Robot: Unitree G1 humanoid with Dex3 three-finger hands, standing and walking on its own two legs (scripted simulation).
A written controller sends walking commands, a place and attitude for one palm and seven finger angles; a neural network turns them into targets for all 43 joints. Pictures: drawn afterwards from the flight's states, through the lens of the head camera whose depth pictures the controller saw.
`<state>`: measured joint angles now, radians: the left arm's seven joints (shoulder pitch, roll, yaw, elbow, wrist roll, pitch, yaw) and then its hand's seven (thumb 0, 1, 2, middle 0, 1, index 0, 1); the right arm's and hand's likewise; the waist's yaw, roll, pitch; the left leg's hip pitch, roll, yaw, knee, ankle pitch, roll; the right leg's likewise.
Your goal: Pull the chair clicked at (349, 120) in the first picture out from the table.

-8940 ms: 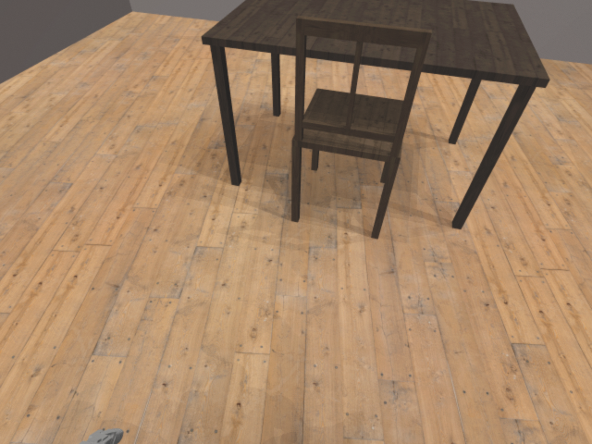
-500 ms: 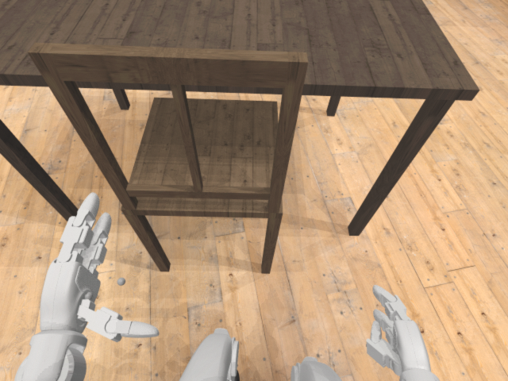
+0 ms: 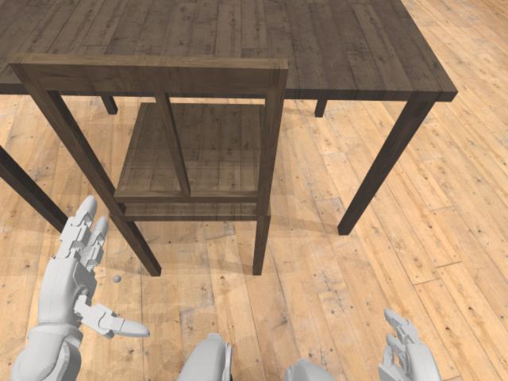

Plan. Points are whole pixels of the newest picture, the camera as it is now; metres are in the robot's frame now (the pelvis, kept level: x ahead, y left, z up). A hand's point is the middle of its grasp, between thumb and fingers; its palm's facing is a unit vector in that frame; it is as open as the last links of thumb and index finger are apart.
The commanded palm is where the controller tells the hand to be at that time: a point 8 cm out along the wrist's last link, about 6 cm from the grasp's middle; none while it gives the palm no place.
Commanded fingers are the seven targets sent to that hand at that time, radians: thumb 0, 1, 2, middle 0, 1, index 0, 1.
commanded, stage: raise the hand toward the chair's back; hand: left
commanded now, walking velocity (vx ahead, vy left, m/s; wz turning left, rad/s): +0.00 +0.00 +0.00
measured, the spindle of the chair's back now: (175, 151) +0.51 +0.19 +0.01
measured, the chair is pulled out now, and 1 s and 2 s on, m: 0.00 0.00 0.00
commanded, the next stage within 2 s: aim the fingers beside a spindle in 0.26 s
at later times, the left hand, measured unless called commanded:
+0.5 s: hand (134, 273) +0.26 +0.19 +0.04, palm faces +0.10 -0.99 -0.05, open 16.9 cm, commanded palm +0.23 +0.24 +0.05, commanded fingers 0.00 -0.50 0.30 -0.06 -0.08 -0.06 -0.08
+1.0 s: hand (157, 250) +0.30 +0.17 +0.03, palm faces +0.09 -1.00 -0.04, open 16.9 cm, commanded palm +0.28 +0.22 +0.03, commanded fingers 0.00 -0.50 0.30 -0.06 -0.08 -0.06 -0.08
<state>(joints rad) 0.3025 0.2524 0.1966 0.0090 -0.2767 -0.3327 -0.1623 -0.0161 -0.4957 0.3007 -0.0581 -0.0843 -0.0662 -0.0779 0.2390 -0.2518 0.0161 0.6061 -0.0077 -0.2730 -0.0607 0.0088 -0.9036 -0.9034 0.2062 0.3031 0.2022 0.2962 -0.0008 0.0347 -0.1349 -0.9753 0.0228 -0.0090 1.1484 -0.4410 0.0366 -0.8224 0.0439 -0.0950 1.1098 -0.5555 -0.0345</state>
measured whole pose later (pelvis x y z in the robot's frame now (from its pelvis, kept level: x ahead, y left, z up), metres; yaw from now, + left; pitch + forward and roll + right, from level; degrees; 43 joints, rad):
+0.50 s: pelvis +0.00 -0.02 -0.01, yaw +0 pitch +16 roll -3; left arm 0.22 0.24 0.20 0.09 -0.27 -0.36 -0.19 -0.02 -0.50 0.30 -0.06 -0.08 -0.07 -0.08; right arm 0.20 -0.25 0.02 0.62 0.00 -0.27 -0.06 0.01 -0.90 -0.90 0.21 0.30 0.20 0.30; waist 0.02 0.04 -0.14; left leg -1.01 0.03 -0.02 1.18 -0.45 0.01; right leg -0.86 0.05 -0.10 1.16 -0.58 -0.06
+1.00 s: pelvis +0.00 -0.01 -0.02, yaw +0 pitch +18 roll -3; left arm 0.06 0.20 0.15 0.20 -0.21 -0.40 -0.10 -0.02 -0.50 0.30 -0.06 -0.08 -0.07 -0.08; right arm 0.20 -0.25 0.01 0.64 -0.02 -0.24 -0.04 0.01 -0.90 -0.90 0.21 0.30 0.20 0.30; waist 0.00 0.04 -0.14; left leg -1.07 0.03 0.00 1.22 -0.46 0.03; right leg -0.94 0.04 -0.09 1.21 -0.59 -0.05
